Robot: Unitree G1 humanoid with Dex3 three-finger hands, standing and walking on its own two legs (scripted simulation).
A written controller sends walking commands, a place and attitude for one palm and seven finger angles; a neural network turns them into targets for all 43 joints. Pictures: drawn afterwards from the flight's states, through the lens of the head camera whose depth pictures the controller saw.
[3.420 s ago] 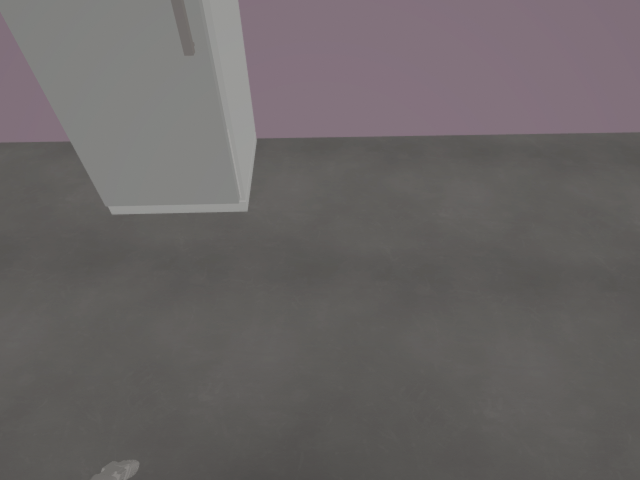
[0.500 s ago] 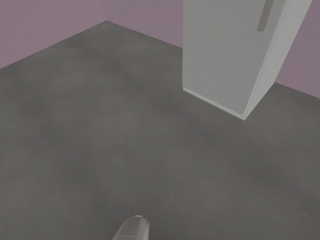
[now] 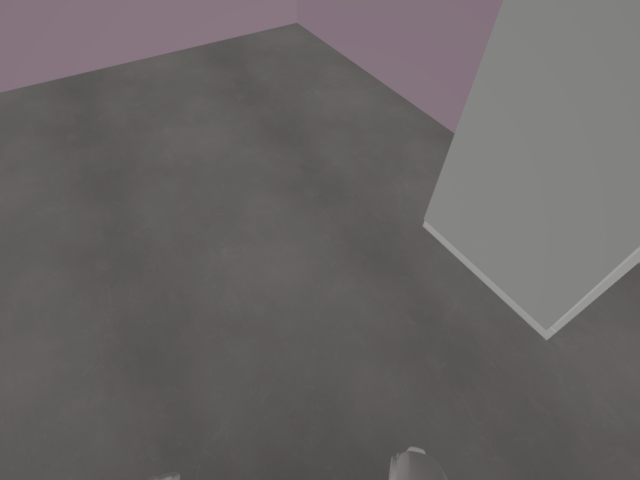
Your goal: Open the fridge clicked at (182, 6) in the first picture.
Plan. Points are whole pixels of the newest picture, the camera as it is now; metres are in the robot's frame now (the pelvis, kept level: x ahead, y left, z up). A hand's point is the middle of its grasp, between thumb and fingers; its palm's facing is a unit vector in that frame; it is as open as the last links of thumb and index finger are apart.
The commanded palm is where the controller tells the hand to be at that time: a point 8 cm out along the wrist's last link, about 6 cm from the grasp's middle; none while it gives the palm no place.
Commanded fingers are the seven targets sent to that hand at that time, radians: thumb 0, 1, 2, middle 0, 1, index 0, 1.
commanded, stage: walk to a spot facing it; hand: right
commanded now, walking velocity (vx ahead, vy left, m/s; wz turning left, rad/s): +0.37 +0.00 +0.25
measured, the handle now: out of the picture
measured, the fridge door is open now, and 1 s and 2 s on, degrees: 0 0 0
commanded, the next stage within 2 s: turn to face it in 0.60 s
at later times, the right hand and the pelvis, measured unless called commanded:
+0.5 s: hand (465, 375) +0.32 -0.22 -0.16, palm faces -0.15 +0.98 -0.15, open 7.4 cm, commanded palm none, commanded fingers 0.00 -0.90 -0.90 0.20 0.30 0.20 0.30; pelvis +0.22 -0.05 +0.01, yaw +14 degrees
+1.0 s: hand (377, 269) +0.52 -0.07 -0.15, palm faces -0.31 +0.93 -0.18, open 7.3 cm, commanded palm none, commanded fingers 0.00 -0.90 -0.90 0.20 0.30 0.20 0.30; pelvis +0.35 +0.04 +0.00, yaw +17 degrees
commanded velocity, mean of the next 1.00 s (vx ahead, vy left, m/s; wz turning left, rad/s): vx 0.14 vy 0.00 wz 0.16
